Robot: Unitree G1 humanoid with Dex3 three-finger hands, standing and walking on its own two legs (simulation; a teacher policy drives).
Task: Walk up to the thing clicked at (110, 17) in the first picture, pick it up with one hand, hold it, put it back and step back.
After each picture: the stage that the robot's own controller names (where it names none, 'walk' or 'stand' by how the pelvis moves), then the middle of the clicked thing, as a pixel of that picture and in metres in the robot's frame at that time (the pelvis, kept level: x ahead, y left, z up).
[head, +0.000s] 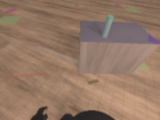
stand; (107, 27) +1.05 -0.16 +0.06
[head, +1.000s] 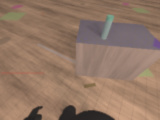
walk; (106, 28) +0.95 -0.10 +0.08
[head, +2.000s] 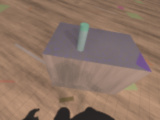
walk; (82, 38) +0.66 +0.11 +0.09
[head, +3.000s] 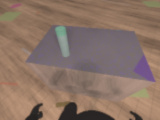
stand; (63, 43) +0.54 +0.25 +0.09
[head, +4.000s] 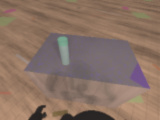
stand; (64, 52) +0.50 +0.22 +0.06
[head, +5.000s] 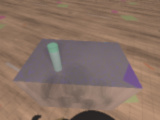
stand; (55, 58) +0.45 +0.27 +0.06
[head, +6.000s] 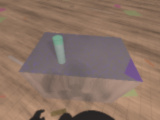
stand; (60, 51) +0.51 +0.26 +0.06
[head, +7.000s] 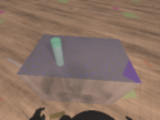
stand; (58, 53) +0.50 +0.26 +0.06
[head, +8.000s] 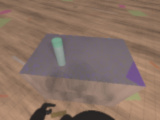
stand; (59, 53) +0.48 +0.27 +0.06
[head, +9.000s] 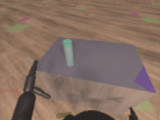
rise first; (68, 54) +0.52 +0.23 +0.06
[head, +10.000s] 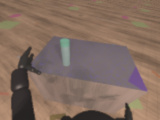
go down; (65, 53) +0.53 +0.21 +0.07
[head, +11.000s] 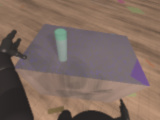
go down; (62, 47) +0.50 +0.21 +0.09
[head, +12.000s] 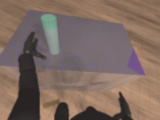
close in; (52, 38) +0.51 +0.22 +0.12
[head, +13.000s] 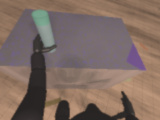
close; (46, 35) +0.51 +0.25 +0.13
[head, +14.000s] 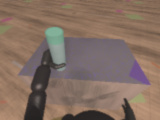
lift; (58, 53) +0.33 +0.18 +0.25
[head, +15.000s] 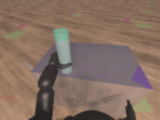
lift; (64, 53) +0.33 +0.16 +0.25
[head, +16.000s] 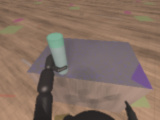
hold; (59, 56) +0.33 +0.19 +0.22
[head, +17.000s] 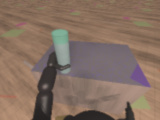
hold; (63, 54) +0.32 +0.16 +0.25
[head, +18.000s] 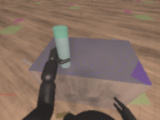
crouch; (63, 49) +0.38 +0.17 +0.23
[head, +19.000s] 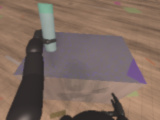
crouch; (48, 30) +0.50 +0.24 +0.25
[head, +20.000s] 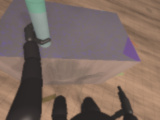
lower; (41, 26) +0.53 +0.24 +0.17
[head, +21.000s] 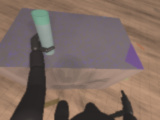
lower; (45, 36) +0.50 +0.23 +0.14
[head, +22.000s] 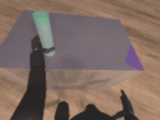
lower; (46, 37) +0.50 +0.23 +0.14
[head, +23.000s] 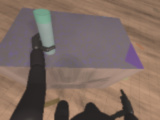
lower; (46, 35) +0.51 +0.23 +0.14
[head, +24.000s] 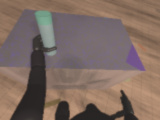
open; (48, 36) +0.51 +0.23 +0.14
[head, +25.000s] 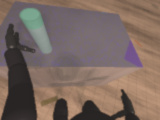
rise; (40, 36) +0.48 +0.24 +0.14
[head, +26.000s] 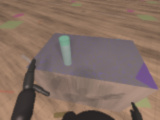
sink last; (66, 52) +0.48 +0.22 +0.11
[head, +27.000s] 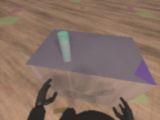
stand; (65, 48) +0.50 +0.23 +0.11
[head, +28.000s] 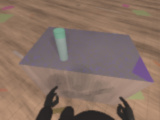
stand; (61, 46) +0.50 +0.23 +0.13
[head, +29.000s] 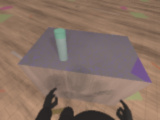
stand; (61, 46) +0.50 +0.23 +0.13
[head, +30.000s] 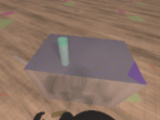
stand; (64, 52) +0.50 +0.23 +0.07
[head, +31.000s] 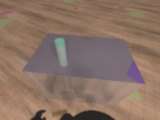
stand; (61, 53) +0.49 +0.24 +0.06
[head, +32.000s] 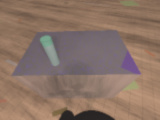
stand; (51, 52) +0.45 +0.32 +0.08
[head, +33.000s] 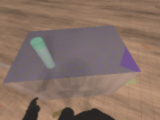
stand; (45, 55) +0.40 +0.33 +0.09
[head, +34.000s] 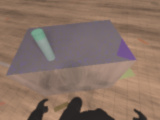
walk; (45, 47) +0.46 +0.35 +0.10
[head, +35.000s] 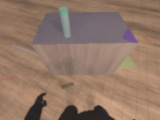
walk; (65, 24) +0.76 +0.26 +0.10
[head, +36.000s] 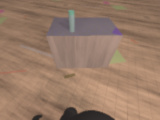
stand; (71, 21) +1.07 +0.30 +0.08
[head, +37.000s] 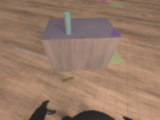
stand; (67, 24) +0.99 +0.28 +0.06
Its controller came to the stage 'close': yes
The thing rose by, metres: 0.20
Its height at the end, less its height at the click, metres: +0.00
